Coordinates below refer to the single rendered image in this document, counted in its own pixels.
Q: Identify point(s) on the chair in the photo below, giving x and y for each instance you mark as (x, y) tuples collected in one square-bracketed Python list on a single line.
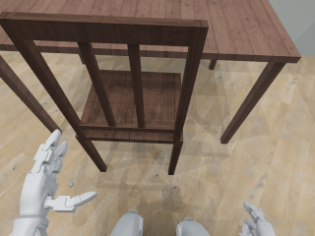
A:
[(122, 106)]

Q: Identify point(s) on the robot left forearm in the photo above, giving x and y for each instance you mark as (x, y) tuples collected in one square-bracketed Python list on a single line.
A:
[(30, 225)]

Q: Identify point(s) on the robot right hand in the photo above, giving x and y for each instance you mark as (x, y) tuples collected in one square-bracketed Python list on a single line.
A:
[(262, 226)]

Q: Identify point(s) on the robot left shin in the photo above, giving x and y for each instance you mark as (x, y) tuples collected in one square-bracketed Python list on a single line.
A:
[(132, 211)]

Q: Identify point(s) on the table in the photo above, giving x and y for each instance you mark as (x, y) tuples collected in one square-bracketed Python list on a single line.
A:
[(239, 30)]

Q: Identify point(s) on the robot left hand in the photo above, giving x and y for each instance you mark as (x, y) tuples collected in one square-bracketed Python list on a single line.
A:
[(41, 180)]

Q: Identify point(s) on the left robot thigh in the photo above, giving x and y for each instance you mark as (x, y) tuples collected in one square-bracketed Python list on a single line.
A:
[(130, 224)]

